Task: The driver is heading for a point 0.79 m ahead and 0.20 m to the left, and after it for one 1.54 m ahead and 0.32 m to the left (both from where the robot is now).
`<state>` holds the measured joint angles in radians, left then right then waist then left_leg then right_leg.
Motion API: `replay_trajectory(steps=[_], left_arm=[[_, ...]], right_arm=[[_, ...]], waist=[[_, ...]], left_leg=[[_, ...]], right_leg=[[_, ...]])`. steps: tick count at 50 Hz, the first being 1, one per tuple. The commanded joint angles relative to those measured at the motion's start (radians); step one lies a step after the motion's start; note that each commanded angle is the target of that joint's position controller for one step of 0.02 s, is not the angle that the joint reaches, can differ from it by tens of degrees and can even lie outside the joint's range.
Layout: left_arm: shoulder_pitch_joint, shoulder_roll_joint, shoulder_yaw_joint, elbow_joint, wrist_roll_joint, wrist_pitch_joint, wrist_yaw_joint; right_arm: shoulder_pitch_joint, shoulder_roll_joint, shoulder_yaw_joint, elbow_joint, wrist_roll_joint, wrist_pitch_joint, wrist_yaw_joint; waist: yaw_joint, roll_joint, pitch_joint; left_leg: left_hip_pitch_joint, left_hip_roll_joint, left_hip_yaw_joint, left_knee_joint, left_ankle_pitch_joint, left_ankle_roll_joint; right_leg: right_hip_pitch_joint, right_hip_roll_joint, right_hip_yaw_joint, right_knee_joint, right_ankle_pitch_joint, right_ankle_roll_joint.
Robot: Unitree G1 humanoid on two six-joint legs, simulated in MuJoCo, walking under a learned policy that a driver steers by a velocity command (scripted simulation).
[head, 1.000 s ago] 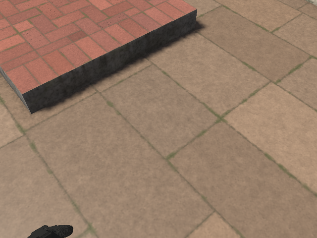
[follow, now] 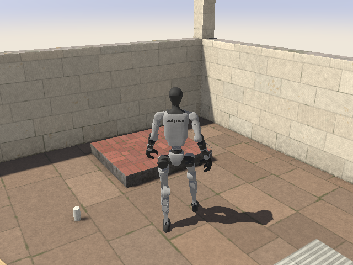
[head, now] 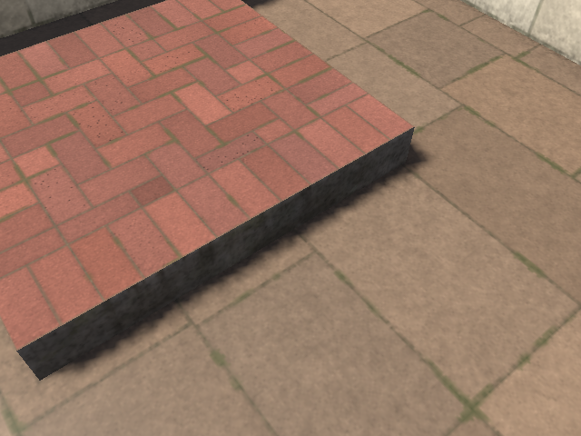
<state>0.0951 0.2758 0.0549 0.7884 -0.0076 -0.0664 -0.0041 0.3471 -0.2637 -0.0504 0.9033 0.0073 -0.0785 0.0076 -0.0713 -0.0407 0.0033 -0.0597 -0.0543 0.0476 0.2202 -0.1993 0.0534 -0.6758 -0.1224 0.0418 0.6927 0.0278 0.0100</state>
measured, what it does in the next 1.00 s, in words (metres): walks ahead, turning left: right foot, then left foot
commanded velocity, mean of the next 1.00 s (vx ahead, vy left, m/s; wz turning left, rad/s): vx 0.50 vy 0.00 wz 0.35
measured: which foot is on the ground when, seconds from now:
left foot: down 0.00-0.18, up 0.20-0.66, down 0.68-1.00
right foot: up 0.00-0.16, down 0.18-0.68, up 0.70-1.00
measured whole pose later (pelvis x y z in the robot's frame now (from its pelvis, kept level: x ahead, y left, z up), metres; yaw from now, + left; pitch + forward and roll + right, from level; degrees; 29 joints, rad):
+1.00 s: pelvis +0.52 +0.02 +0.00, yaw +24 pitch +1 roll +0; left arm 0.11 0.27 0.03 0.80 0.05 -0.03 -0.02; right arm 0.35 -0.28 -0.07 0.89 0.00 -0.04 0.01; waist -0.04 -0.04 0.06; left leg -0.10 -0.14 -0.07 0.30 -0.20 0.12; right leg -0.60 -0.12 0.04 0.86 -0.18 0.06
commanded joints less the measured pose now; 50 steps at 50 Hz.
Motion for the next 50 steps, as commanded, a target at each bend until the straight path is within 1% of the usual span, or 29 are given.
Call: replay_trajectory(steps=[1,5,7,8,9,10,11,12,13,14,15,18,22,23,24,27,30,32,33,34,35,36,37,38,39,40,41,44,50], left_arm=[[-0.122,0.044,0.001,-0.086,-0.007,-0.018,-0.015],[-0.154,0.071,0.005,-0.112,-0.011,-0.029,-0.038],[-0.046,0.107,0.023,-0.083,-0.006,-0.033,-0.037],[0.106,0.153,0.047,-0.034,-0.001,-0.033,-0.031],[0.290,0.227,0.069,0.003,0.010,-0.031,-0.021],[0.332,0.298,0.083,0.021,0.010,-0.026,-0.022],[0.333,0.195,0.058,0.011,0.000,-0.025,-0.020],[0.262,0.155,0.044,0.001,0.003,-0.028,-0.015],[0.194,0.130,0.035,-0.007,0.009,-0.030,-0.013],[0.143,0.097,0.027,-0.009,0.014,-0.034,-0.014],[0.113,0.075,0.020,-0.007,0.023,-0.041,-0.016],[0.098,0.089,0.027,0.015,0.025,-0.058,-0.014],[0.113,0.112,0.034,0.041,0.028,-0.057,0.004],[0.176,0.091,0.021,0.076,0.034,-0.052,-0.003],[0.180,0.091,0.021,0.079,0.034,-0.052,-0.005],[0.218,0.115,0.027,0.091,0.035,-0.046,0.004],[0.254,0.136,0.035,0.111,0.037,-0.027,0.015],[0.253,0.154,0.038,0.115,0.040,-0.014,0.022],[0.254,0.165,0.040,0.116,0.042,-0.005,0.022],[0.249,0.168,0.037,0.112,0.038,0.005,0.021],[0.249,0.144,0.027,0.080,0.040,0.007,0.022],[0.288,0.034,0.003,0.012,0.028,-0.002,-0.003],[0.166,0.116,0.017,0.011,0.045,-0.009,-0.005],[0.110,0.108,0.014,-0.010,0.029,-0.021,-0.011],[0.117,0.098,0.008,-0.003,0.026,-0.030,-0.010],[0.118,0.097,0.008,0.004,0.038,-0.023,-0.006],[0.145,0.094,0.006,0.010,0.055,-0.006,-0.003],[0.158,0.075,0.001,0.006,0.063,0.028,-0.009],[-0.059,0.063,-0.011,-0.067,0.049,0.027,-0.016]], right_arm=[[0.015,-0.180,-0.040,-0.035,0.008,-0.004,-0.008],[0.034,-0.195,-0.048,-0.010,0.015,0.017,-0.013],[0.002,-0.206,-0.052,-0.013,0.018,0.025,-0.017],[0.000,-0.182,-0.042,-0.016,0.014,0.030,-0.019],[0.008,-0.135,-0.021,-0.043,-0.010,0.029,-0.022],[0.129,-0.011,0.016,-0.057,-0.007,0.005,-0.012],[0.069,-0.118,-0.008,-0.040,0.017,-0.015,-0.006],[-0.025,-0.166,-0.023,-0.069,0.043,-0.027,-0.003],[-0.069,-0.159,-0.023,-0.076,0.041,-0.026,-0.008],[-0.090,-0.151,-0.028,-0.077,0.027,-0.019,-0.012],[-0.067,-0.140,-0.033,-0.070,0.025,-0.003,-0.013],[-0.045,-0.088,-0.030,-0.068,0.025,0.033,-0.014],[-0.120,-0.081,-0.034,-0.100,0.016,0.037,-0.009],[-0.160,-0.045,-0.014,-0.114,-0.071,0.052,0.024],[-0.201,-0.019,-0.007,-0.129,-0.067,0.058,0.042],[-0.291,-0.031,0.001,-0.164,-0.041,0.063,0.067],[-0.325,-0.066,-0.006,-0.191,-0.050,0.059,0.065],[-0.282,-0.081,-0.015,-0.188,-0.054,0.060,0.056],[-0.218,-0.093,-0.023,-0.174,-0.057,0.056,0.050],[-0.077,-0.109,-0.036,-0.132,-0.063,0.046,0.039],[0.109,-0.184,-0.063,-0.088,-0.075,0.039,0.025],[0.080,-0.309,-0.096,-0.096,-0.056,0.045,0.015],[0.088,-0.279,-0.090,-0.104,-0.028,0.054,0.014],[0.035,-0.250,-0.082,-0.097,-0.022,0.058,0.009],[-0.008,-0.193,-0.067,-0.097,-0.018,0.058,0.007],[-0.042,-0.163,-0.059,-0.097,-0.012,0.053,0.002],[-0.068,-0.138,-0.049,-0.097,-0.008,0.046,0.000],[-0.050,-0.161,-0.050,-0.087,-0.002,0.024,0.000],[0.031,-0.179,-0.055,-0.063,-0.013,0.032,-0.003]], waist=[[-0.010,0.100,0.049],[0.005,0.123,0.057],[0.076,0.136,-0.005],[0.143,0.114,-0.102],[0.204,0.005,-0.256],[0.140,-0.262,-0.365],[0.191,-0.164,-0.350],[0.187,-0.114,-0.204],[0.154,-0.046,-0.134],[0.127,-0.033,-0.071],[0.093,-0.055,-0.051],[0.058,-0.043,-0.012],[0.069,-0.015,0.021],[0.058,0.045,0.063],[0.073,0.006,0.078],[0.106,-0.026,0.085],[0.111,-0.028,0.085],[0.090,-0.057,0.046],[0.061,-0.060,0.003],[-0.003,-0.026,-0.077],[-0.073,0.068,-0.205],[0.006,0.346,-0.261],[-0.044,0.158,-0.254],[-0.024,0.097,-0.124],[0.014,0.034,-0.051],[0.043,0.025,-0.009],[0.072,0.036,-0.014],[0.094,0.056,-0.029],[0.021,0.102,0.037]], left_leg=[[-0.020,0.265,-0.122,-0.079,0.189,0.145],[0.095,0.322,-0.144,-0.004,0.264,0.123],[0.108,0.303,-0.117,0.124,0.498,0.096],[0.059,0.250,-0.076,0.299,0.587,0.069],[-0.140,0.190,-0.027,0.608,0.357,0.031],[-0.558,0.000,-0.036,0.948,-0.296,-0.030],[-0.675,0.038,-0.175,1.073,-0.383,-0.022],[-0.736,0.086,-0.171,1.087,-0.297,-0.007],[-0.698,0.138,-0.148,1.043,-0.204,-0.008],[-0.663,0.165,-0.144,0.985,-0.146,-0.014],[-0.601,0.188,-0.156,0.954,-0.103,-0.016],[-0.572,0.196,-0.162,0.905,-0.037,-0.032],[-0.641,0.183,-0.170,0.735,0.161,-0.050],[-0.559,0.154,-0.059,0.658,0.194,-0.053],[-0.518,0.149,-0.021,0.583,0.250,-0.046],[-0.509,0.144,0.013,0.467,0.278,-0.018],[-0.534,0.120,0.033,0.396,0.130,0.022],[-0.469,0.062,0.073,0.373,0.003,0.065],[-0.392,0.018,0.088,0.354,-0.055,0.094],[-0.228,-0.026,0.094,0.279,-0.033,0.127],[0.058,0.109,-0.111,0.245,-0.092,0.186],[0.359,0.378,-0.653,0.156,-0.094,0.344],[0.364,0.379,-0.753,0.067,-0.094,0.333],[0.256,0.360,-0.589,0.060,0.002,0.307],[0.134,0.319,-0.497,0.044,0.123,0.272],[0.049,0.277,-0.424,0.030,0.240,0.247],[-0.005,0.246,-0.371,0.022,0.335,0.234],[-0.054,0.202,-0.307,0.008,0.420,0.234],[-0.047,0.148,-0.305,-0.001,0.329,0.185]], right_leg=[[0.038,0.030,-0.031,-0.103,0.059,-0.002],[0.057,0.050,-0.030,-0.181,-0.059,-0.047],[0.227,0.095,-0.071,-0.221,-0.104,-0.081],[0.444,0.111,-0.084,-0.226,-0.089,-0.111],[0.753,-0.059,0.104,-0.183,-0.041,-0.176],[1.079,-0.279,0.575,-0.293,-0.236,-0.339],[1.057,-0.276,0.644,-0.370,-0.374,-0.323],[0.933,-0.244,0.485,-0.387,-0.347,-0.271],[0.797,-0.206,0.366,-0.413,-0.269,-0.240],[0.683,-0.171,0.280,-0.449,-0.204,-0.225],[0.609,-0.147,0.213,-0.483,-0.164,-0.208],[0.523,-0.137,0.089,-0.555,-0.059,-0.209],[0.550,-0.114,-0.058,-0.579,0.040,-0.191],[0.475,-0.085,-0.131,-0.591,0.049,-0.170],[0.455,-0.060,-0.176,-0.591,0.044,-0.152],[0.559,-0.094,-0.201,-0.582,0.043,-0.140],[0.731,-0.144,-0.217,-0.505,0.181,-0.129],[0.802,-0.153,-0.247,-0.364,0.474,-0.118],[0.814,-0.152,-0.259,-0.230,0.610,-0.115],[0.775,-0.129,-0.286,-0.018,0.621,-0.099],[0.567,-0.107,-0.292,0.286,0.354,-0.066],[0.087,0.115,-0.254,0.610,-0.519,-0.007],[-0.040,0.122,-0.033,0.675,-0.555,-0.013],[-0.071,0.063,-0.011,0.636,-0.445,-0.025],[-0.020,0.027,-0.013,0.538,-0.372,-0.025],[0.038,0.010,-0.012,0.475,-0.353,-0.015],[0.104,0.003,-0.008,0.442,-0.340,0.000],[0.141,0.014,-0.026,0.362,-0.328,0.034],[0.075,0.043,-0.047,0.084,-0.133,0.064]])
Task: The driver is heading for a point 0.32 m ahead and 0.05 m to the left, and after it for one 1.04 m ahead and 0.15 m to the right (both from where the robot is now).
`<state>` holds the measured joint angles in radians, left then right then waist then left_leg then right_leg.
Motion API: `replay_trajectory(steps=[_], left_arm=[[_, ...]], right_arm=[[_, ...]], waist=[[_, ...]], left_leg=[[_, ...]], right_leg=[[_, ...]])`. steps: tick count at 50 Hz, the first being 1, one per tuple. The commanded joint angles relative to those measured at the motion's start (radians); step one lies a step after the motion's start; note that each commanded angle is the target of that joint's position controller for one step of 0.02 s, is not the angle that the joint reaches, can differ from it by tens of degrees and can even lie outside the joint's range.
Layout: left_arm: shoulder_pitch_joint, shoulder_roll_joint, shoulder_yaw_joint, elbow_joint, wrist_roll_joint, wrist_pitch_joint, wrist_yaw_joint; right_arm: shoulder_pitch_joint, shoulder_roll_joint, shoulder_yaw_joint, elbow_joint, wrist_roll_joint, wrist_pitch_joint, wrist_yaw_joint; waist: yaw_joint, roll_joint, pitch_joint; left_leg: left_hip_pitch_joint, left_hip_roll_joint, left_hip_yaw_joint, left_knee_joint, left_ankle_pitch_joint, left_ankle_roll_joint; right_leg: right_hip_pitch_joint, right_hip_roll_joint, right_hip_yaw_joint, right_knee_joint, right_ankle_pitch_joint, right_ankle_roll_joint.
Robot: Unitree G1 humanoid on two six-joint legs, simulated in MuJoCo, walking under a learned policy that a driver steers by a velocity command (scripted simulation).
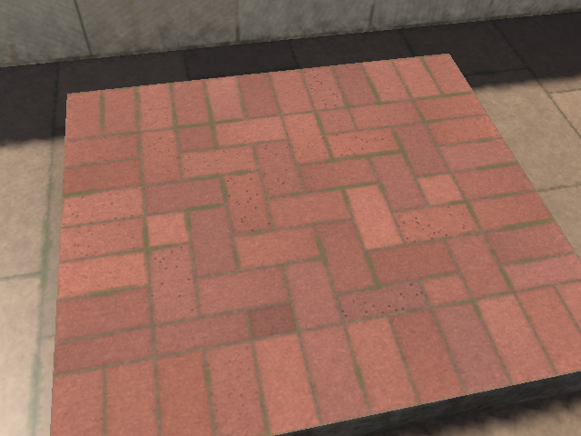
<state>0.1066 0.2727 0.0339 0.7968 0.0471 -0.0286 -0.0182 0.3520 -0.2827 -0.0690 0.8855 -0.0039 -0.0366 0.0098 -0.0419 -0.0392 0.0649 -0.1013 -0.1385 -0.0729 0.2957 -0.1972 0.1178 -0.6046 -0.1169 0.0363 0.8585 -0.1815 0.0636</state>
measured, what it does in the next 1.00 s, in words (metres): walks ahead: right foot, then left foot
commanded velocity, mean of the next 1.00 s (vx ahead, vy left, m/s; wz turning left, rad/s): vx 0.20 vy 0.00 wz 0.09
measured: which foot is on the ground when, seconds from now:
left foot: down 0.00-0.18, up 0.20-0.58, down 0.60-1.00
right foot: up 0.00-0.16, down 0.18-0.62, up 0.64-1.00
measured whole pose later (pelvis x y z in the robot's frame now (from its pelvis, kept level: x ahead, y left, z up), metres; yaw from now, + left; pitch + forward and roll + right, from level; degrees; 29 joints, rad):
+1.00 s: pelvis +0.18 -0.02 -0.01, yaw +1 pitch +1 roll +1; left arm 0.16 0.26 0.07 0.72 -0.02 0.08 0.03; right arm 0.14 -0.25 -0.07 0.73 -0.01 0.05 -0.09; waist -0.01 0.00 0.03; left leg -0.31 0.09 0.20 0.52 -0.23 0.02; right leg -0.40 -0.06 -0.04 0.88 -0.47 0.10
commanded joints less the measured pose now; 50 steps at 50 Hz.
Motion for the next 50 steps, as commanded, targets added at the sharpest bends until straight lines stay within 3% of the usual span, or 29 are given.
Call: replay_trajectory(steps=[1,3,5,7,8,9,10,11,12,13,14,18,22,25,27,28,29,30,31,32,33,35,36,37,38,41,44,47,50], left_arm=[[-0.102,0.060,0.006,-0.087,-0.008,-0.014,-0.002],[-0.136,0.064,0.001,-0.103,-0.015,-0.021,0.000],[-0.079,0.064,-0.003,-0.094,-0.022,-0.024,0.013],[0.046,0.113,0.015,-0.061,-0.018,-0.035,0.027],[0.156,0.133,0.025,-0.034,-0.010,-0.046,0.035],[0.276,0.203,0.043,-0.023,0.012,-0.061,0.050],[0.265,0.290,0.055,-0.038,0.024,-0.051,0.058],[0.222,0.253,0.059,-0.045,-0.001,-0.032,0.049],[0.171,0.147,0.035,-0.070,-0.011,-0.026,0.042],[0.130,0.080,0.014,-0.079,-0.014,-0.026,0.038],[0.113,0.056,0.004,-0.084,-0.010,-0.027,0.040],[0.177,0.099,0.021,-0.060,-0.017,-0.036,0.043],[0.193,0.077,0.013,-0.045,-0.015,-0.039,0.046],[0.123,0.035,-0.010,-0.040,-0.013,-0.042,0.039],[0.185,0.080,0.006,-0.010,-0.020,-0.039,0.029],[0.214,0.102,0.017,0.004,-0.029,-0.030,0.024],[0.187,0.106,0.023,-0.001,-0.046,-0.019,0.023],[0.217,0.105,0.033,0.004,-0.060,-0.007,0.021],[0.270,0.045,0.025,-0.010,-0.062,-0.002,0.019],[0.345,-0.040,0.008,-0.019,-0.067,0.023,0.027],[0.343,-0.008,0.018,-0.007,-0.059,0.058,0.041],[0.261,0.027,0.045,-0.018,-0.023,0.091,0.048],[0.255,0.031,0.054,-0.018,-0.013,0.099,0.048],[0.231,0.095,0.082,-0.023,-0.086,0.114,0.084],[0.205,0.113,0.091,-0.042,-0.088,0.110,0.097],[0.151,0.037,0.076,-0.070,-0.069,0.097,0.098],[0.106,-0.014,0.047,-0.100,-0.064,0.094,0.070],[0.092,0.009,0.039,-0.126,-0.067,0.097,0.046],[0.096,0.047,0.046,-0.147,-0.066,0.104,0.028]], right_arm=[[0.038,-0.163,-0.036,-0.042,-0.006,-0.010,-0.008],[0.045,-0.166,-0.037,-0.044,-0.012,-0.008,-0.011],[0.013,-0.159,-0.036,-0.060,-0.023,-0.008,-0.015],[-0.044,-0.175,-0.039,-0.077,-0.018,-0.012,-0.018],[-0.072,-0.178,-0.038,-0.081,-0.005,-0.018,-0.013],[-0.074,-0.116,-0.021,-0.102,0.011,-0.029,-0.010],[0.046,-0.005,0.005,-0.132,0.022,-0.025,-0.020],[0.120,-0.086,-0.008,-0.094,-0.009,0.001,-0.035],[0.072,-0.112,-0.019,-0.082,-0.025,0.021,-0.035],[0.003,-0.101,-0.021,-0.102,-0.035,0.029,-0.029],[-0.029,-0.084,-0.021,-0.117,-0.035,0.038,-0.021],[-0.080,-0.062,-0.024,-0.161,-0.032,0.076,0.008],[-0.128,-0.017,-0.009,-0.182,-0.036,0.091,0.010],[-0.076,0.045,0.028,-0.142,-0.037,0.095,0.004],[-0.145,0.038,0.034,-0.147,-0.025,0.086,-0.008],[-0.128,0.030,0.033,-0.139,-0.020,0.076,-0.015],[-0.054,0.034,0.029,-0.110,-0.020,0.057,-0.024],[-0.024,0.002,0.022,-0.095,-0.025,0.032,-0.029],[-0.018,-0.063,0.013,-0.097,-0.043,0.006,-0.034],[-0.011,-0.092,0.006,-0.119,-0.028,0.014,-0.036],[-0.068,-0.089,0.002,-0.149,-0.011,0.027,-0.042],[-0.212,-0.037,0.015,-0.185,-0.014,0.047,-0.061],[-0.226,-0.020,0.020,-0.186,-0.022,0.049,-0.071],[-0.295,-0.064,0.000,-0.209,-0.023,0.056,-0.065],[-0.260,-0.037,0.005,-0.211,-0.018,0.057,-0.071],[-0.177,-0.039,-0.003,-0.182,-0.010,0.063,-0.106],[-0.197,-0.075,-0.021,-0.197,-0.019,0.070,-0.124],[-0.234,-0.113,-0.036,-0.222,-0.013,0.072,-0.114],[-0.236,-0.132,-0.045,-0.228,-0.001,0.073,-0.097]], waist=[[-0.017,0.105,-0.027],[-0.027,0.107,-0.041],[-0.003,0.147,-0.079],[0.069,0.122,-0.106],[0.138,0.077,-0.140],[0.179,-0.021,-0.219],[0.088,-0.238,-0.268],[0.041,-0.148,-0.283],[0.042,-0.039,-0.196],[0.046,0.004,-0.135],[0.037,-0.031,-0.113],[0.037,-0.094,-0.115],[0.035,-0.069,-0.097],[-0.010,-0.120,-0.127],[0.045,-0.184,-0.118],[0.050,-0.178,-0.119],[0.005,-0.156,-0.129],[-0.005,-0.073,-0.120],[0.034,0.078,-0.140],[0.054,0.272,-0.232],[0.037,0.240,-0.263],[0.071,0.182,-0.067],[0.083,0.187,-0.025],[0.085,0.236,-0.042],[0.065,0.174,-0.047],[0.037,0.154,-0.081],[0.035,0.170,-0.137],[0.041,0.180,-0.172],[0.054,0.178,-0.179]], left_leg=[[0.002,0.227,-0.184,-0.059,0.366,0.113],[0.019,0.226,-0.191,-0.013,0.460,0.096],[-0.004,0.239,-0.206,0.055,0.524,0.074],[-0.047,0.227,-0.251,0.173,0.621,0.039],[-0.073,0.179,-0.230,0.319,0.616,0.018],[-0.180,0.101,-0.175,0.570,0.433,-0.024],[-0.425,-0.043,-0.052,0.800,-0.353,-0.054],[-0.451,0.027,-0.040,0.945,-0.397,-0.057],[-0.479,0.062,-0.021,1.072,-0.338,-0.074],[-0.505,0.087,0.004,1.121,-0.293,-0.087],[-0.513,0.110,0.019,1.135,-0.263,-0.101],[-0.535,0.093,0.043,1.199,-0.177,-0.144],[-0.536,0.067,-0.026,1.056,-0.113,-0.155],[-0.261,0.108,0.078,0.638,-0.073,-0.152],[-0.174,0.086,0.130,0.422,-0.066,-0.149],[-0.143,0.081,0.135,0.323,-0.009,-0.142],[-0.064,0.096,0.129,0.169,0.144,-0.122],[0.009,0.115,0.108,0.002,0.283,-0.120],[0.142,0.308,-0.042,0.028,0.666,-0.100],[0.159,0.520,-0.164,0.117,0.972,0.030],[0.022,0.546,-0.164,0.074,0.720,0.137],[-0.199,0.451,-0.081,-0.021,0.345,0.129],[-0.237,0.421,-0.026,-0.018,0.357,0.116],[-0.181,0.427,-0.058,0.006,0.300,0.123],[-0.129,0.435,-0.066,0.011,0.212,0.124],[-0.004,0.451,-0.065,0.029,0.203,0.137],[-0.011,0.450,0.006,0.057,0.307,0.133],[-0.067,0.482,0.040,0.069,0.399,0.133],[-0.095,0.502,0.066,0.097,0.327,0.099]], right_leg=[[0.018,0.049,-0.044,-0.129,0.104,0.008],[0.062,0.080,-0.052,-0.199,0.123,-0.002],[0.180,0.106,-0.046,-0.212,0.081,-0.022],[0.358,0.142,-0.038,-0.295,0.021,-0.049],[0.490,0.139,-0.050,-0.406,0.061,-0.065],[0.674,-0.043,0.122,-0.477,0.034,-0.108],[0.817,-0.335,0.483,-0.533,0.317,-0.204],[0.722,-0.370,0.588,-0.512,0.309,-0.280],[0.645,-0.317,0.476,-0.499,0.291,-0.286],[0.567,-0.269,0.329,-0.497,0.364,-0.277],[0.522,-0.223,0.208,-0.500,0.445,-0.251],[0.466,-0.178,0.021,-0.514,0.585,-0.252],[0.423,-0.181,0.013,-0.541,0.549,-0.293],[0.340,-0.090,-0.103,-0.537,0.611,-0.234],[0.399,-0.086,-0.054,-0.518,0.695,-0.226],[0.436,-0.089,-0.028,-0.481,0.703,-0.223],[0.435,-0.086,-0.001,-0.420,0.658,-0.208],[0.412,-0.049,-0.002,-0.336,0.506,-0.172],[0.282,0.003,-0.014,-0.226,0.060,-0.118],[0.245,0.093,-0.068,-0.044,-0.367,-0.077],[0.279,0.105,-0.048,0.173,-0.451,-0.062],[0.213,0.098,-0.032,0.370,-0.383,-0.043],[0.199,0.102,-0.038,0.417,-0.343,-0.034],[0.101,0.112,-0.018,0.532,-0.426,0.032],[0.030,0.099,0.023,0.524,-0.400,0.053],[-0.049,0.091,0.007,0.388,-0.326,0.096],[0.054,0.068,-0.040,0.200,-0.327,0.096],[0.180,0.053,-0.074,0.068,-0.303,0.059],[0.255,0.056,-0.106,-0.070,-0.249,0.002]])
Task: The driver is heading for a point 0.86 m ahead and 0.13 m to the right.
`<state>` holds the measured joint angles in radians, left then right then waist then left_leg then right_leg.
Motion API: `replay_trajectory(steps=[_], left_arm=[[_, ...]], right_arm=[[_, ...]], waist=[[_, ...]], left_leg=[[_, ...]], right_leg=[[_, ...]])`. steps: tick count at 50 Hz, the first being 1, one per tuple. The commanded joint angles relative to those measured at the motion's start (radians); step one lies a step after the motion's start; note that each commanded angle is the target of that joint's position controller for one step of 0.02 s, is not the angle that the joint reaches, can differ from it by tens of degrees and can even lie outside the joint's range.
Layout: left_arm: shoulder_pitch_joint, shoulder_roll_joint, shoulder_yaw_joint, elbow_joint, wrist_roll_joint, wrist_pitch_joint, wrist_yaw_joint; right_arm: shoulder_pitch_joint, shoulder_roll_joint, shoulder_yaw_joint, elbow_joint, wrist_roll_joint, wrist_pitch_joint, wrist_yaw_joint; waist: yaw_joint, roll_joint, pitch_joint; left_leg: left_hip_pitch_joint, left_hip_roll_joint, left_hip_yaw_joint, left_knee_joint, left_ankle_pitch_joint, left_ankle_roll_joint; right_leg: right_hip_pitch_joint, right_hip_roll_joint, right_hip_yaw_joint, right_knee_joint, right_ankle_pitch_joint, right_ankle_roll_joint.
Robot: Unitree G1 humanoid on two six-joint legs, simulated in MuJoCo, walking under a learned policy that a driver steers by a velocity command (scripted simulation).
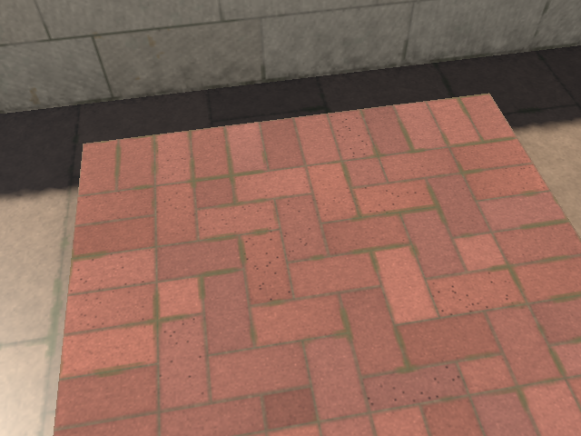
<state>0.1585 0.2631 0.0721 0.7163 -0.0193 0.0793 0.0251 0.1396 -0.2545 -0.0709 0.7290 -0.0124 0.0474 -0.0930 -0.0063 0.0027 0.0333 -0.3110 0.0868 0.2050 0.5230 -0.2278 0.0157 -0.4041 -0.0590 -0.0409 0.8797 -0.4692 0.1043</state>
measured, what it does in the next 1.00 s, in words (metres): steps on the spot, turning right: right foot, then left foot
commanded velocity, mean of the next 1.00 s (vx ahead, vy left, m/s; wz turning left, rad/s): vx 0.00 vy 0.00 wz -0.30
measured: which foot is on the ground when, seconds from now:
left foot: down 0.00-0.06, up 0.08-0.56, down 0.58-1.00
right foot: up 0.00-0.04, down 0.06-1.00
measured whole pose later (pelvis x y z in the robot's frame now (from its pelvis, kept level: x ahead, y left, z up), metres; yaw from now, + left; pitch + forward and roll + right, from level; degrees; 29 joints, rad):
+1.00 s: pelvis -0.02 -0.02 +0.00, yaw -17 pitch -1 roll +0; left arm 0.24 0.18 0.06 0.72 0.01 0.00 0.00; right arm 0.21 -0.17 -0.04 0.73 -0.02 -0.03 0.00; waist 0.01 0.00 0.02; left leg -0.17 -0.02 0.01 0.51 -0.33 0.02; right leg -0.27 0.07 0.10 0.52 -0.24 -0.02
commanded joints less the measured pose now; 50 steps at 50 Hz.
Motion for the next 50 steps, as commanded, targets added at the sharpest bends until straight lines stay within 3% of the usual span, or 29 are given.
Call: replay_trajectory(steps=[1,2,3,4,5,6,7,8,9,10,12,15,17,21,25,27,28,29,30,31,32,35,37,39,42,50], left_arm=[[0.060,0.061,0.012,-0.065,0.000,-0.004,-0.019],[0.075,0.069,0.017,-0.056,0.003,-0.004,-0.019],[0.079,0.099,0.027,-0.056,0.009,-0.007,-0.016],[0.110,0.215,0.055,-0.072,0.013,-0.015,0.002],[0.122,0.273,0.057,-0.116,0.064,-0.041,-0.012],[0.055,0.249,0.043,-0.123,0.077,-0.064,-0.024],[0.008,0.225,0.038,-0.120,0.062,-0.078,-0.024],[-0.043,0.184,0.029,-0.125,0.037,-0.079,-0.019],[-0.076,0.153,0.017,-0.133,0.021,-0.075,-0.014],[-0.069,0.136,0.010,-0.143,0.020,-0.073,-0.008],[-0.033,0.121,0.007,-0.152,0.025,-0.078,0.003],[0.023,0.146,0.022,-0.154,0.024,-0.079,0.019],[0.006,0.146,0.026,-0.168,0.025,-0.070,0.021],[-0.029,0.122,0.020,-0.182,0.032,-0.049,0.005],[-0.015,0.104,0.011,-0.168,0.032,-0.042,-0.001],[-0.025,0.082,0.002,-0.161,0.024,-0.045,0.001],[-0.016,0.070,-0.001,-0.155,0.015,-0.049,0.002],[0.018,0.063,0.001,-0.148,0.019,-0.056,0.001],[0.065,0.041,-0.003,-0.148,0.040,-0.068,-0.009],[0.058,0.042,-0.001,-0.148,0.036,-0.073,-0.012],[0.024,0.073,0.008,-0.140,0.040,-0.074,-0.015],[-0.040,0.037,0.007,-0.147,0.043,-0.061,-0.023],[0.003,0.026,0.006,-0.123,0.033,-0.064,-0.033],[0.014,0.024,0.009,-0.107,0.029,-0.075,-0.035],[0.025,0.010,0.008,-0.090,0.031,-0.087,-0.035],[0.057,0.007,0.013,-0.064,0.028,-0.093,-0.024]], right_arm=[[-0.035,-0.159,-0.044,-0.070,0.016,-0.008,0.011],[-0.020,-0.141,-0.041,-0.059,0.024,-0.005,0.017],[0.037,-0.113,-0.037,-0.034,0.023,-0.003,0.027],[0.056,-0.054,-0.023,-0.053,-0.013,-0.002,0.037],[-0.071,-0.074,-0.028,-0.109,-0.002,-0.012,0.032],[-0.101,-0.100,-0.043,-0.101,0.024,-0.009,0.034],[-0.074,-0.096,-0.044,-0.089,0.030,-0.011,0.031],[-0.040,-0.095,-0.046,-0.057,0.017,-0.012,0.021],[-0.014,-0.101,-0.047,-0.053,0.001,-0.013,0.016],[-0.015,-0.102,-0.047,-0.064,-0.006,-0.019,0.022],[-0.051,-0.083,-0.038,-0.089,0.002,-0.030,0.026],[-0.089,-0.073,-0.028,-0.111,0.008,-0.039,0.023],[-0.053,-0.061,-0.023,-0.098,0.011,-0.033,0.027],[-0.011,-0.049,-0.016,-0.077,0.021,-0.021,0.039],[-0.017,-0.049,-0.012,-0.087,0.030,-0.038,0.055],[-0.004,-0.035,-0.009,-0.085,0.027,-0.056,0.073],[0.023,-0.028,-0.006,-0.072,0.014,-0.064,0.080],[0.042,-0.059,-0.011,-0.068,-0.005,-0.069,0.084],[0.061,-0.126,-0.022,-0.072,-0.025,-0.072,0.083],[0.007,-0.083,-0.011,-0.071,-0.036,-0.079,0.088],[-0.049,-0.025,0.005,-0.093,-0.031,-0.088,0.092],[-0.011,-0.043,0.000,-0.077,-0.009,-0.099,0.091],[0.007,-0.038,0.004,-0.079,-0.011,-0.099,0.089],[0.027,-0.037,0.005,-0.083,-0.008,-0.097,0.086],[0.052,-0.025,0.006,-0.079,-0.003,-0.095,0.084],[0.062,-0.003,0.008,-0.062,-0.001,-0.096,0.097]], waist=[[0.037,0.125,-0.147],[0.040,0.099,-0.143],[0.026,-0.001,-0.119],[0.008,-0.317,-0.107],[0.091,-0.344,-0.170],[0.072,-0.196,-0.147],[0.029,-0.135,-0.073],[0.003,-0.086,-0.057],[-0.015,-0.078,-0.057],[-0.018,-0.075,-0.070],[-0.003,-0.099,-0.095],[0.023,-0.125,-0.136],[0.019,-0.142,-0.158],[0.028,-0.160,-0.125],[0.050,-0.166,-0.111],[0.022,-0.152,-0.116],[0.003,-0.125,-0.113],[0.012,-0.068,-0.122],[0.057,0.099,-0.147],[0.077,0.222,-0.127],[0.068,0.178,-0.109],[0.036,0.136,-0.076],[0.036,0.080,-0.030],[0.022,0.026,-0.011],[0.009,-0.021,-0.033],[0.013,-0.019,-0.056]], left_leg=[[0.095,0.266,-0.183,-0.095,0.300,0.167],[0.079,0.236,-0.145,-0.034,0.214,0.119],[0.014,0.177,-0.075,0.103,0.059,0.050],[-0.292,0.045,0.029,0.477,-0.354,-0.072],[-0.388,-0.088,-0.157,0.826,-0.486,-0.121],[-0.438,-0.081,-0.259,1.023,-0.415,-0.111],[-0.464,-0.068,-0.267,1.010,-0.315,-0.094],[-0.465,-0.060,-0.255,1.019,-0.238,-0.094],[-0.447,-0.066,-0.249,1.029,-0.174,-0.101],[-0.421,-0.074,-0.247,1.018,-0.121,-0.101],[-0.432,-0.079,-0.260,0.898,-0.058,-0.101],[-0.417,-0.088,-0.274,0.665,-0.080,-0.117],[-0.329,-0.095,-0.265,0.578,-0.113,-0.130],[-0.135,-0.100,-0.217,0.417,-0.189,-0.127],[-0.065,-0.087,-0.223,0.232,-0.231,-0.101],[0.015,-0.083,-0.227,-0.005,-0.118,-0.070],[0.107,-0.080,-0.231,-0.151,0.043,-0.048],[0.205,-0.029,-0.271,-0.170,0.158,-0.025],[0.294,0.103,-0.380,-0.111,0.442,0.040],[0.167,0.190,-0.466,-0.147,0.420,0.153],[0.109,0.181,-0.462,-0.177,0.329,0.165],[0.096,0.087,-0.398,-0.171,0.076,0.076],[0.063,0.035,-0.338,-0.167,-0.054,0.039],[0.081,0.004,-0.303,-0.137,-0.069,0.023],[0.120,-0.010,-0.285,-0.104,-0.006,0.023],[0.122,-0.022,-0.272,-0.101,0.046,0.019]], right_leg=[[0.105,0.013,-0.053,-0.200,0.114,-0.069],[0.154,0.047,-0.071,-0.320,0.183,-0.106],[0.209,0.059,-0.015,-0.435,0.294,-0.141],[0.364,-0.172,0.336,-0.473,0.685,-0.246],[0.249,-0.363,0.618,-0.542,0.752,-0.481],[0.218,-0.331,0.561,-0.556,0.646,-0.487],[0.175,-0.261,0.440,-0.542,0.564,-0.414],[0.174,-0.202,0.385,-0.503,0.535,-0.349],[0.162,-0.173,0.356,-0.480,0.563,-0.326],[0.155,-0.150,0.341,-0.482,0.573,-0.321],[0.240,-0.136,0.351,-0.476,0.605,-0.320],[0.345,-0.141,0.381,-0.481,0.662,-0.323],[0.319,-0.136,0.381,-0.478,0.649,-0.322],[0.178,-0.108,0.388,-0.480,0.554,-0.320],[0.216,-0.126,0.466,-0.469,0.588,-0.339],[0.242,-0.097,0.466,-0.460,0.585,-0.317],[0.210,-0.072,0.451,-0.466,0.538,-0.287],[0.148,-0.040,0.418,-0.445,0.419,-0.239],[0.052,0.041,0.325,-0.348,0.214,-0.187],[0.077,0.088,0.237,-0.327,0.082,-0.130],[0.131,0.066,0.216,-0.319,0.106,-0.102],[0.152,0.057,0.210,-0.381,0.256,-0.099],[0.152,0.053,0.217,-0.414,0.275,-0.125],[0.123,0.048,0.228,-0.438,0.281,-0.148],[0.120,0.039,0.240,-0.451,0.319,-0.148],[0.170,0.031,0.240,-0.440,0.390,-0.149]])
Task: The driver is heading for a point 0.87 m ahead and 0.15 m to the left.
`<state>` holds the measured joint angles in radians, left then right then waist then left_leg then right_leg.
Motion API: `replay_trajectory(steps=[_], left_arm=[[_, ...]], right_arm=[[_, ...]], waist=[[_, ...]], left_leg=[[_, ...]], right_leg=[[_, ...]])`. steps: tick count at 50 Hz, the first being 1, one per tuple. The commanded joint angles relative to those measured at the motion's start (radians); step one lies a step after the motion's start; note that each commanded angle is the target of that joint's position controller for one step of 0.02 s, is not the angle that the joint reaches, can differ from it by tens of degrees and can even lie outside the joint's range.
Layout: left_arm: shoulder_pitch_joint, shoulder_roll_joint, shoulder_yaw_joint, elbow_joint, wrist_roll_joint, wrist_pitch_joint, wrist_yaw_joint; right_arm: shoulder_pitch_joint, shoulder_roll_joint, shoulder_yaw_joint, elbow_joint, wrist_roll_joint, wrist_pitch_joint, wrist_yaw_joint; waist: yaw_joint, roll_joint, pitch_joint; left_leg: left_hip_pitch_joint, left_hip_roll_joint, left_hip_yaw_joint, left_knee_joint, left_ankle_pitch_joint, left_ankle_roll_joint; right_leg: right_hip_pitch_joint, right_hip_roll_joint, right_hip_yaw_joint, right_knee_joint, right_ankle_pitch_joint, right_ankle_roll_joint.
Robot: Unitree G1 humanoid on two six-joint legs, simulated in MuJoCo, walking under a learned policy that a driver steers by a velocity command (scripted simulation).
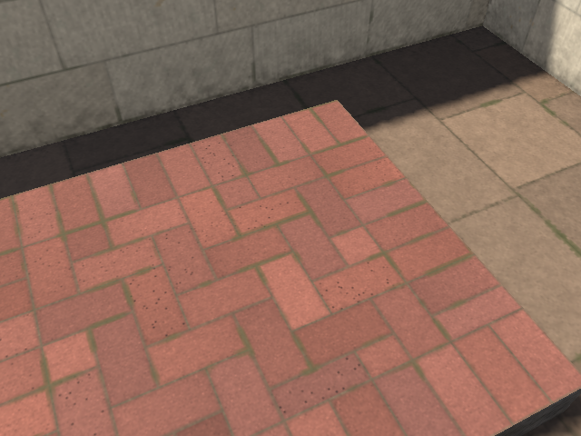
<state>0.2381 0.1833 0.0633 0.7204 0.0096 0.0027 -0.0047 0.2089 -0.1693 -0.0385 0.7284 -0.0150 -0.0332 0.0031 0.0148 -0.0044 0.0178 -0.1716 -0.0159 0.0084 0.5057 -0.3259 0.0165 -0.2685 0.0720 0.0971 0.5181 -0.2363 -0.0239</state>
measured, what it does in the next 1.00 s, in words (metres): climbs: left foot 0.15 m higher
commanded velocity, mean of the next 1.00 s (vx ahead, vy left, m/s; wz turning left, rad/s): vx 0.32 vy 0.00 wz -0.01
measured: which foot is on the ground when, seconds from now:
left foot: down 0.00-0.50, up 0.52-0.90, down 0.92-1.00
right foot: down 0.00-0.94, up 0.96-1.00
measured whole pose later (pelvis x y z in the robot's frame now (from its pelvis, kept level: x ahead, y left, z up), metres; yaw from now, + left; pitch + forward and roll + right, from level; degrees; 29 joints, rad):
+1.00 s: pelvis +0.24 +0.12 +0.04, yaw +1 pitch +2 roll +0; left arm 0.37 0.24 0.05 0.94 0.00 -0.08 -0.03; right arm 0.14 -0.16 0.02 0.67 -0.02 -0.02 0.00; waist 0.00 -0.01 0.00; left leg -0.83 0.04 0.12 1.29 -0.51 0.08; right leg -0.29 0.00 0.18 1.19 -0.20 -0.06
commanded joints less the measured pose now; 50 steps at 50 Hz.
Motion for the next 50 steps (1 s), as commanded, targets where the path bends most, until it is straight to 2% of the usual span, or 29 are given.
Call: replay_trajectory(steps=[1,7,8,9,13,17,21,22,23,24,25,26,27,29,32,33,37,39,40,41,42,43,44,45,46,47,48,49,50], left_arm=[[-0.020,0.086,0.022,-0.065,-0.001,-0.016,0.007],[-0.008,0.066,0.021,-0.047,0.000,-0.011,0.017],[0.010,0.047,0.006,-0.030,0.032,-0.015,0.010],[0.008,0.045,0.007,-0.021,0.032,-0.016,0.010],[-0.013,0.058,0.007,-0.010,0.019,-0.025,0.014],[-0.017,0.049,0.004,-0.010,0.025,-0.040,0.008],[0.022,0.042,0.000,0.000,0.020,-0.062,0.004],[0.039,0.058,0.004,0.010,0.016,-0.068,0.008],[0.042,0.131,0.032,0.012,-0.062,-0.084,0.005],[0.083,0.154,0.042,0.018,-0.068,-0.088,0.001],[0.197,0.177,0.056,0.045,-0.048,-0.083,0.000],[0.290,0.191,0.061,0.074,-0.026,-0.081,0.000],[0.305,0.180,0.052,0.092,-0.006,-0.086,0.002],[0.300,0.153,0.038,0.119,-0.012,-0.081,0.012],[0.294,0.043,-0.012,0.176,-0.012,-0.056,0.010],[0.311,0.036,-0.019,0.203,-0.013,-0.045,0.013],[0.309,0.071,-0.041,0.267,-0.033,-0.028,0.040],[0.212,0.102,-0.050,0.241,-0.036,-0.028,0.057],[0.184,0.137,-0.041,0.219,-0.039,-0.036,0.062],[0.206,0.231,-0.017,0.236,-0.002,-0.074,0.045],[0.181,0.243,-0.015,0.227,-0.017,-0.086,0.028],[0.199,0.252,-0.013,0.237,-0.037,-0.089,0.017],[0.230,0.280,-0.001,0.250,-0.029,-0.088,0.015],[0.227,0.284,0.011,0.259,-0.025,-0.083,0.010],[0.213,0.271,0.019,0.249,-0.021,-0.091,0.004],[0.151,0.125,-0.005,0.165,-0.035,-0.105,-0.026],[0.183,0.059,-0.006,0.117,0.019,-0.117,-0.049],[0.201,0.010,-0.013,0.097,0.031,-0.116,-0.053],[0.106,-0.012,-0.039,0.091,-0.050,-0.113,-0.048]], right_arm=[[-0.005,-0.087,-0.025,-0.057,0.002,-0.016,0.001],[0.018,-0.073,-0.024,-0.026,0.001,-0.018,0.000],[0.000,-0.062,-0.016,-0.027,-0.029,0.003,-0.012],[0.000,-0.074,-0.020,-0.026,-0.031,0.011,-0.018],[0.021,-0.105,-0.034,-0.011,-0.019,0.011,-0.023],[0.037,-0.125,-0.041,-0.007,-0.015,0.008,-0.023],[-0.002,-0.129,-0.043,-0.015,-0.008,-0.006,-0.022],[-0.011,-0.118,-0.039,-0.018,-0.002,-0.010,-0.023],[0.010,-0.100,-0.034,-0.025,0.053,-0.027,-0.029],[0.013,-0.104,-0.030,-0.020,0.048,-0.039,-0.030],[0.016,-0.106,-0.029,-0.009,0.038,-0.044,-0.032],[-0.005,-0.109,-0.029,-0.011,0.046,-0.047,-0.031],[0.000,-0.131,-0.043,-0.005,0.067,-0.040,-0.026],[-0.045,-0.082,-0.028,-0.022,0.077,-0.039,-0.016],[-0.067,-0.010,0.007,-0.063,0.062,-0.044,0.008],[-0.056,0.017,0.020,-0.066,0.066,-0.040,0.014],[-0.181,0.070,0.090,-0.218,0.057,-0.035,0.016],[-0.318,0.052,0.124,-0.338,0.019,-0.050,0.015],[-0.323,0.049,0.136,-0.372,-0.020,-0.055,0.012],[-0.360,-0.001,0.092,-0.365,-0.042,0.016,0.003],[-0.263,-0.006,0.085,-0.321,-0.030,0.045,-0.002],[-0.154,-0.027,0.070,-0.276,-0.018,0.055,-0.006],[-0.029,-0.048,0.047,-0.234,0.002,0.058,-0.013],[0.108,-0.074,0.028,-0.191,0.007,0.042,-0.015],[0.232,-0.145,-0.004,-0.145,-0.009,0.024,-0.013],[0.362,-0.286,-0.038,-0.071,-0.032,0.013,-0.018],[0.335,-0.336,-0.060,-0.025,-0.001,0.027,-0.028],[0.172,-0.287,-0.051,-0.036,-0.009,0.023,-0.020],[0.148,-0.172,-0.005,-0.041,0.008,-0.017,0.000]], waist=[[-0.007,-0.008,-0.041],[-0.005,0.005,-0.057],[0.004,-0.011,-0.028],[0.000,-0.010,-0.018],[-0.015,0.039,0.002],[-0.027,0.102,0.057],[-0.001,0.073,0.067],[0.002,0.020,0.054],[-0.008,-0.073,-0.012],[0.019,-0.143,-0.050],[0.067,-0.189,-0.091],[0.104,-0.225,-0.071],[0.093,-0.125,-0.008],[0.083,-0.049,0.052],[0.038,-0.061,0.069],[0.033,-0.100,0.085],[-0.003,-0.060,0.178],[-0.033,-0.003,0.179],[-0.054,0.026,0.092],[-0.023,-0.005,0.074],[-0.024,-0.047,0.035],[-0.058,-0.121,-0.039],[-0.109,-0.224,-0.155],[-0.177,-0.268,-0.242],[-0.232,-0.228,-0.334],[-0.237,0.206,-0.325],[-0.181,0.351,-0.358],[-0.065,0.192,-0.245],[-0.084,0.160,-0.152]], left_leg=[[-0.019,0.080,-0.075,-0.085,0.149,0.017],[-0.018,0.072,-0.068,-0.106,0.123,0.015],[-0.013,0.085,-0.091,-0.139,0.135,0.018],[0.002,0.078,-0.088,-0.149,0.101,0.020],[0.034,0.081,-0.111,-0.172,-0.012,0.050],[0.044,0.145,-0.207,-0.219,-0.129,0.114],[0.050,0.149,-0.182,-0.146,0.127,0.134],[0.049,0.096,-0.112,-0.068,0.257,0.116],[0.041,0.039,-0.055,0.019,0.297,0.095],[-0.045,0.006,-0.016,0.136,0.310,0.059],[-0.210,-0.030,0.002,0.303,0.187,0.024],[-0.411,-0.064,-0.011,0.543,-0.220,0.000],[-0.575,-0.031,-0.055,0.828,-0.336,-0.002],[-0.839,0.028,-0.062,1.161,-0.293,0.034],[-1.014,0.082,-0.040,1.440,-0.235,0.036],[-1.085,0.084,-0.020,1.600,-0.273,0.020],[-1.444,0.122,-0.125,1.897,-0.313,-0.001],[-1.228,0.168,0.004,1.448,-0.134,-0.024],[-0.824,0.187,0.049,1.185,0.044,-0.009],[-0.586,0.124,0.111,1.083,-0.068,0.053],[-0.422,0.106,0.180,1.005,-0.107,0.090],[-0.361,0.051,0.211,0.921,-0.181,0.113],[-0.306,-0.011,0.189,0.858,-0.256,0.121],[-0.229,-0.046,0.138,0.702,-0.216,0.130],[-0.094,-0.027,-0.007,0.567,-0.292,0.146],[0.035,0.217,-0.577,0.140,-0.491,0.173],[0.068,0.315,-1.082,-0.242,-0.573,0.154],[-0.036,0.362,-1.065,-0.233,-0.739,0.138],[-0.151,0.353,-0.928,-0.264,-0.648,0.189]], right_leg=[[0.041,-0.101,0.102,-0.076,0.166,-0.021],[0.077,-0.096,0.090,-0.080,0.158,-0.021],[0.067,-0.103,0.081,-0.126,0.163,-0.007],[0.061,-0.093,0.074,-0.134,0.129,-0.006],[0.022,-0.060,0.033,-0.098,0.046,-0.022],[-0.079,-0.022,-0.044,0.002,-0.074,-0.034],[-0.054,-0.033,-0.050,-0.011,-0.034,-0.059],[-0.012,-0.048,-0.007,-0.043,0.060,-0.069],[0.046,-0.079,0.063,-0.061,0.233,-0.091],[0.166,-0.125,0.165,-0.097,0.368,-0.143],[0.331,-0.219,0.333,-0.166,0.392,-0.229],[0.429,-0.349,0.529,-0.252,0.357,-0.331],[0.436,-0.412,0.569,-0.252,0.269,-0.379],[0.450,-0.397,0.445,-0.268,0.115,-0.327],[0.364,-0.329,0.309,-0.307,0.001,-0.236],[0.327,-0.332,0.297,-0.310,-0.026,-0.241],[0.218,-0.385,0.245,-0.305,-0.110,-0.179],[-0.071,-0.286,0.119,-0.427,-0.181,-0.134],[-0.290,-0.266,0.083,-0.567,-0.092,-0.145],[-0.292,-0.272,0.017,-0.678,0.031,-0.159],[-0.273,-0.253,-0.058,-0.654,0.264,-0.166],[-0.098,-0.240,-0.118,-0.482,0.821,-0.176],[0.083,-0.279,-0.119,-0.266,1.287,-0.159],[0.214,-0.300,-0.109,-0.042,1.451,-0.119],[0.202,-0.278,-0.098,0.235,1.328,-0.091],[-0.140,-0.078,-0.043,0.659,0.374,-0.032],[-0.360,0.056,0.149,0.976,-0.007,-0.046],[-0.474,0.011,0.197,1.123,0.035,-0.062],[-0.509,-0.011,0.116,1.206,0.045,-0.077]])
